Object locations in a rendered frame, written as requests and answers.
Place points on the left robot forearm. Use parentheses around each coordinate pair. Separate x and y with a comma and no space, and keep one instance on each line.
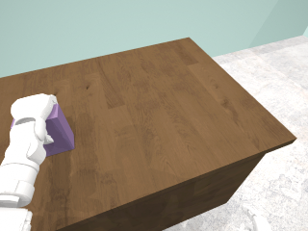
(20,167)

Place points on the robot right hand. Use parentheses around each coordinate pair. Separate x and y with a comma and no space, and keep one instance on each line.
(258,223)

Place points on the left robot upper arm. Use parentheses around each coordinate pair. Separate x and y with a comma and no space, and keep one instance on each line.
(15,219)

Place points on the sponge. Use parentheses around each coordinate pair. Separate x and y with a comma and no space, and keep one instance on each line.
(59,130)

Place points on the robot left hand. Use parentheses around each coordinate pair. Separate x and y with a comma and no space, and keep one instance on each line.
(38,105)

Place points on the table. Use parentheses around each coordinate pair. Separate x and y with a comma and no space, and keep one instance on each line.
(162,134)

